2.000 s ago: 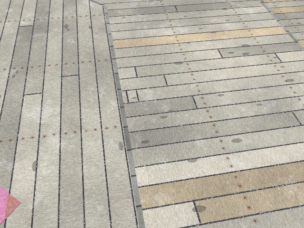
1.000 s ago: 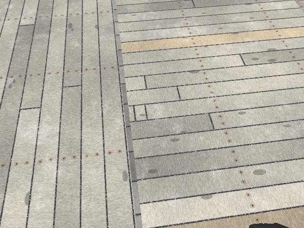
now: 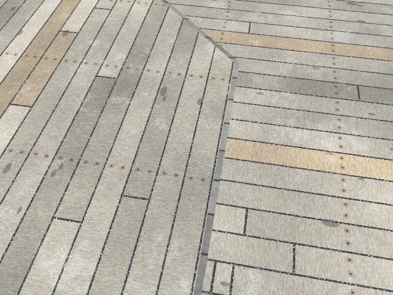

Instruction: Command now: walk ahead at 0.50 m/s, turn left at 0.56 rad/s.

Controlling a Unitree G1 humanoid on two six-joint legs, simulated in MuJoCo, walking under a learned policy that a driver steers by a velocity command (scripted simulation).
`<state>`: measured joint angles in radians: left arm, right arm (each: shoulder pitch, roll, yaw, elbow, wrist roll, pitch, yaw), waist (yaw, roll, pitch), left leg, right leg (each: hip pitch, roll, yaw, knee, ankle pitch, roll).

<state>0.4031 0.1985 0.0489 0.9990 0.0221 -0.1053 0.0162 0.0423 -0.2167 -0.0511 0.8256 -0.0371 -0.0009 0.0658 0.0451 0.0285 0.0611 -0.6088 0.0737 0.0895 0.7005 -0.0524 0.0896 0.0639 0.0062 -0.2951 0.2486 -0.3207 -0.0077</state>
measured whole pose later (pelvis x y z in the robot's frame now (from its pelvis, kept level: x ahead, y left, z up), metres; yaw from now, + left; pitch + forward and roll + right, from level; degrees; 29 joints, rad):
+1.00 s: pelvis +0.53 +0.11 +0.01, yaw +27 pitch +1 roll -1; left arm 0.41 0.24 0.04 0.91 0.01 -0.09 -0.02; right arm 0.14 -0.26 -0.03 0.78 -0.04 -0.03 0.05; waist 0.05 0.04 0.02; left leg -0.60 0.07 -0.02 0.78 -0.13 0.02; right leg -0.07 0.06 -0.07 0.25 -0.21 -0.05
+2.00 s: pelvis +1.00 +0.29 +0.01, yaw +2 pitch +1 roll +0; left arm 0.36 0.27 0.07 0.86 0.00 -0.04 -0.01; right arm 0.13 -0.26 -0.04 0.76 -0.05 -0.03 0.01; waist 0.04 0.03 0.04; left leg -0.65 0.14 -0.05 0.92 -0.17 -0.06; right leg -0.13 0.15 0.06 0.32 -0.20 -0.12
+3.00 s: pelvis +1.50 +0.20 +0.01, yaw -28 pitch +0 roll +0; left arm 0.33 0.24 0.04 0.86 0.01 -0.06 -0.01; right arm 0.24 -0.26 -0.03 0.81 -0.04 -0.02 0.03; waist 0.00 0.04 0.04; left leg -0.57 0.13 0.01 1.02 -0.24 0.00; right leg -0.11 0.10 -0.05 0.29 -0.17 -0.12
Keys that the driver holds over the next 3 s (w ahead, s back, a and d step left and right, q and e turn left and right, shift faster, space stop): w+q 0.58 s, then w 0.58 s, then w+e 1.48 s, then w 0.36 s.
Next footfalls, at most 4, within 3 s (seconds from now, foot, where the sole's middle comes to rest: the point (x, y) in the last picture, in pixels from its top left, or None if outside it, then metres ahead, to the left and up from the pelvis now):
0.10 left None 0.20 0.09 -0.77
0.66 right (207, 260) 0.57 0.02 -0.77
1.16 left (127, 226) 0.68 0.32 -0.77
1.70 right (156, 154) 1.02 0.25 -0.77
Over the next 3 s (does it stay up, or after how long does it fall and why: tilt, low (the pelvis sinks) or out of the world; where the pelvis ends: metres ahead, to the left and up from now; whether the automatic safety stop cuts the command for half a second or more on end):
stays up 1.50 0.20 0.01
